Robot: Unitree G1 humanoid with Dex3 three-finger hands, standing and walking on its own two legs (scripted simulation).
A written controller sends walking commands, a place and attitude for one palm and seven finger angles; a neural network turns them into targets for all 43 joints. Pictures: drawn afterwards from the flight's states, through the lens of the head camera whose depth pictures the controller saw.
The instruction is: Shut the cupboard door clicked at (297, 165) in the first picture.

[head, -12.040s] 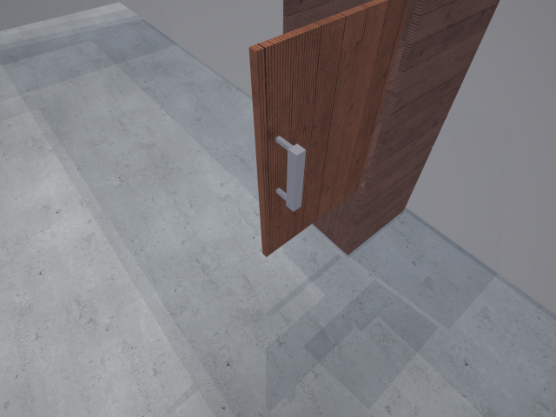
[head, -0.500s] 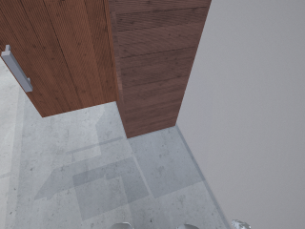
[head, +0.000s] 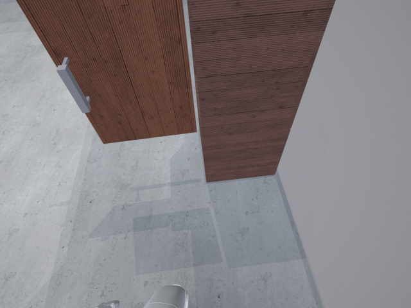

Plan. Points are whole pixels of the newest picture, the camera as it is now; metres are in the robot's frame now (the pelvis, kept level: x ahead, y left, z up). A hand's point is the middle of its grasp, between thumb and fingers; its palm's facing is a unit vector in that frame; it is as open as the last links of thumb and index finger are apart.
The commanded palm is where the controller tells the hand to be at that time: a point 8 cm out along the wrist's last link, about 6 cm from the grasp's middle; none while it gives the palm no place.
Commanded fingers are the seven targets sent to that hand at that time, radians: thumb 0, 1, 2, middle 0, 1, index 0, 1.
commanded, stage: turn to face it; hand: left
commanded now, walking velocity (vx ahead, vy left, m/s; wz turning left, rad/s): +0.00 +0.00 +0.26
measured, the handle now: (76, 86) +0.73 +0.44 -0.02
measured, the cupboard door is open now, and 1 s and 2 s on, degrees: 91 91 91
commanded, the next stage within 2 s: take the last steps up to it in 0.08 s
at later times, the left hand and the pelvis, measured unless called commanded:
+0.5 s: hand out of the picture +0.05 +0.23 -0.17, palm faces +0.19 -0.96 -0.22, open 7.4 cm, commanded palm none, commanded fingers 0.00 0.90 0.90 -0.20 -0.30 -0.20 -0.30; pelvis +0.03 +0.03 +0.00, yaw +8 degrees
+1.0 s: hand out of the picture +0.07 +0.20 -0.16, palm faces +0.34 -0.93 -0.17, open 7.3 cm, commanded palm none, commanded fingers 0.00 0.90 0.90 -0.20 -0.30 -0.20 -0.30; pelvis +0.16 +0.06 +0.00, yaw +14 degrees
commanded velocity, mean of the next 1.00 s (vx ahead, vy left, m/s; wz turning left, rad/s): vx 0.24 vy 0.09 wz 0.13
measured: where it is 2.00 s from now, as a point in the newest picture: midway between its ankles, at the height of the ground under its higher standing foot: (188, 290)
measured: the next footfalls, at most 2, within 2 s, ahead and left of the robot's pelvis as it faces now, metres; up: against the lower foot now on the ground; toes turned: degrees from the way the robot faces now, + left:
left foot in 0.22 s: +0.02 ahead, +0.13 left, +0.00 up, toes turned +9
right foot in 0.60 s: +0.15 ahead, -0.08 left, +0.00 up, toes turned +3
